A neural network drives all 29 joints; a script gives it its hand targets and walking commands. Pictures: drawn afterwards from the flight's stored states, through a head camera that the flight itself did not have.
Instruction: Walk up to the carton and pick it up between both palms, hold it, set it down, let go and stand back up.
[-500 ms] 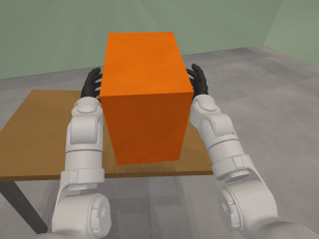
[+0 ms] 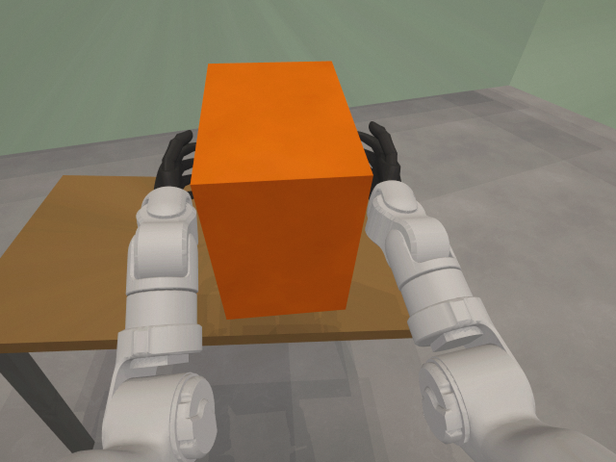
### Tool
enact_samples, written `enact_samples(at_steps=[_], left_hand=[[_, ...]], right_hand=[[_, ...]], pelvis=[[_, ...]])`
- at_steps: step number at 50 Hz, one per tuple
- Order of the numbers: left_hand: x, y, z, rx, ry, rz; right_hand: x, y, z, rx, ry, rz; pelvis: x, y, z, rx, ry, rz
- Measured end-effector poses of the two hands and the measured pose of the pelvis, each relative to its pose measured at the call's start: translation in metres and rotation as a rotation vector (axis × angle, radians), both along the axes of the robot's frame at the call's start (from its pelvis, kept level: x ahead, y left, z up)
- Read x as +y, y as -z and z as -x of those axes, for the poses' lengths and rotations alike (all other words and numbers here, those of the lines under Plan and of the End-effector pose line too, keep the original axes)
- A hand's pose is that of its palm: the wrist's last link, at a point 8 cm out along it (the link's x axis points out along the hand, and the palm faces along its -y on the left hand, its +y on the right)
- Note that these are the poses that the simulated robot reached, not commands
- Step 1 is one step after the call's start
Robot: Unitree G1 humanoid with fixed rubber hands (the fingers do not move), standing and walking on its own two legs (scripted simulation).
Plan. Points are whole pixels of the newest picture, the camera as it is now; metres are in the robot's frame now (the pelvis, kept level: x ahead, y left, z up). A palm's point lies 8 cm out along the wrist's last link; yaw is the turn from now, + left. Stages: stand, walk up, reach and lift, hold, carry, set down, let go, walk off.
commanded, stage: hold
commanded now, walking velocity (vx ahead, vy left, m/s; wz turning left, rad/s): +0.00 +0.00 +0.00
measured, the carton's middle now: (279, 190) +0.41 +0.02 +0.19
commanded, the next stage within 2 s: none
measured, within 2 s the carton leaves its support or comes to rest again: neither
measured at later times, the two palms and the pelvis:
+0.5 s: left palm (176, 193) +0.37 +0.14 +0.21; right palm (384, 188) +0.37 -0.12 +0.22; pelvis +0.01 +0.00 +0.00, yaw +0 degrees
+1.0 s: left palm (176, 193) +0.37 +0.14 +0.21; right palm (383, 187) +0.37 -0.12 +0.22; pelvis +0.01 +0.00 +0.00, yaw +0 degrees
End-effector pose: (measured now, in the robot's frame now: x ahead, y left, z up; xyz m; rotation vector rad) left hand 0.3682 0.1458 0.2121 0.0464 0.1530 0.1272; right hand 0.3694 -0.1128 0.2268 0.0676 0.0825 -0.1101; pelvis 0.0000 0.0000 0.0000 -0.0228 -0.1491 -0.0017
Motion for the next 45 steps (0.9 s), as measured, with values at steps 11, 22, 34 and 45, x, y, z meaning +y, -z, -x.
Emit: enact_samples(at_steps=[11,22,34,45], left_hand=[[0.0003,0.001,-0.0032,0.001,0.001,0.0],[-0.0027,0.0024,-0.001,-0.006,0.007,-0.005],[-0.0023,-0.0022,-0.0033,0.0,0.002,-0.007],[-0.0021,-0.0007,-0.0018,-0.008,0.003,-0.006]], right_hand=[[0.0002,0.0018,-0.0032,0.001,0.0,-0.005],[-0.003,0.0046,0.0004,-0.008,0.007,-0.006],[-0.0027,0.0026,-0.003,-0.003,0.003,-0.007],[-0.0024,0.0015,-0.0022,-0.013,0.0,-0.003]], pelvis=[[-0.0001,-0.0002,-0.0034,-0.001,-0.004,0.0],[0.0006,-0.0001,-0.0059,-0.012,-0.003,0.0],[-0.0007,-0.0004,-0.0064,-0.011,-0.002,-0.003],[-0.002,-0.0003,-0.0076,-0.015,-0.005,-0.002]])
